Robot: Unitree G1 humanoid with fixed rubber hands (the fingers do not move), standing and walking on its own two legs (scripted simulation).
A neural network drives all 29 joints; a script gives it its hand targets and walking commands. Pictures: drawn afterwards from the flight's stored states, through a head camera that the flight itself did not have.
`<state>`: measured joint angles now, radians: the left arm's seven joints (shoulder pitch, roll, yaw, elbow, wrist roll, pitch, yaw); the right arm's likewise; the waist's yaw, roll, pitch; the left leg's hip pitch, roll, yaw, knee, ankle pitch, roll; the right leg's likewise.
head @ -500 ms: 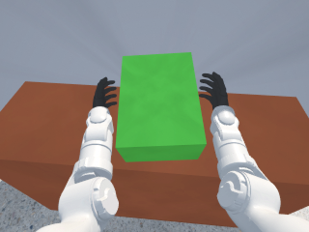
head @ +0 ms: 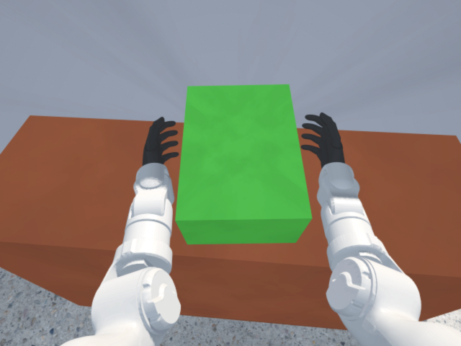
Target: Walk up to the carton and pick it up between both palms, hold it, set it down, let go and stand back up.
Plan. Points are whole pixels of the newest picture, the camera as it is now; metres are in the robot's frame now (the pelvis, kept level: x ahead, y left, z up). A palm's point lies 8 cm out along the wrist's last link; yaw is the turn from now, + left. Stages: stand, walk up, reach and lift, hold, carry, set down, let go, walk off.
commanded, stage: set down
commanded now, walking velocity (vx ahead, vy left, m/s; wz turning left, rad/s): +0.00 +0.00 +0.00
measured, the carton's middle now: (239, 161) +0.48 +0.01 +0.00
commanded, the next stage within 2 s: none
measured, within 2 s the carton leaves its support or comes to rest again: rests again in 0.72 s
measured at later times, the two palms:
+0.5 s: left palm (156, 163) +0.41 +0.16 +0.08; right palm (330, 160) +0.42 -0.15 +0.08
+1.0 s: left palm (159, 166) +0.42 +0.16 +0.06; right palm (326, 161) +0.43 -0.15 +0.06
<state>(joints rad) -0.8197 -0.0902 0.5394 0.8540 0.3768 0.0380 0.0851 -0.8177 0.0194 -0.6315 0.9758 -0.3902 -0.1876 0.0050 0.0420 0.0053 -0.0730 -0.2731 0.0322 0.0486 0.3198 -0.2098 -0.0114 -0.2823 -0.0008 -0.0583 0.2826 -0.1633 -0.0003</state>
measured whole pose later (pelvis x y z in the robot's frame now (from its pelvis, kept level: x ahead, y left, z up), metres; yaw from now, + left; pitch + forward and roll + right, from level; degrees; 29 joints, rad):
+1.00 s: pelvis +0.00 -0.01 +0.00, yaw +0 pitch +14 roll +0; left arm -0.83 -0.10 0.59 0.80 0.39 -0.06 0.06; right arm -0.83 0.06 -0.64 0.89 -0.44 -0.24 0.02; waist 0.05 0.00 -0.05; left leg -0.39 0.03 0.06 0.38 -0.22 0.00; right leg -0.42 0.00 -0.05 0.37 -0.19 -0.01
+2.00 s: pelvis -0.02 +0.00 -0.02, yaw -3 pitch +21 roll -2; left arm -0.98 0.12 0.17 1.37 -0.02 -0.26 0.14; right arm -0.99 -0.23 -0.08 1.40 0.12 -0.28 -0.01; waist 0.09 0.02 -0.25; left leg -0.64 0.07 0.08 0.52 -0.25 -0.01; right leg -0.63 0.02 -0.03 0.42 -0.16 -0.01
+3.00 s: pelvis -0.04 -0.02 -0.01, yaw -1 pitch +16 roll -1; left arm -1.09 0.34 -0.03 1.18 -0.24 0.05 0.04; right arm -1.18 -0.48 0.26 1.36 0.57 -0.02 0.04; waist 0.07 -0.02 -0.18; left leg -0.52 0.07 0.05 0.42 -0.18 -0.04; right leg -0.52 0.03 -0.07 0.37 -0.13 -0.04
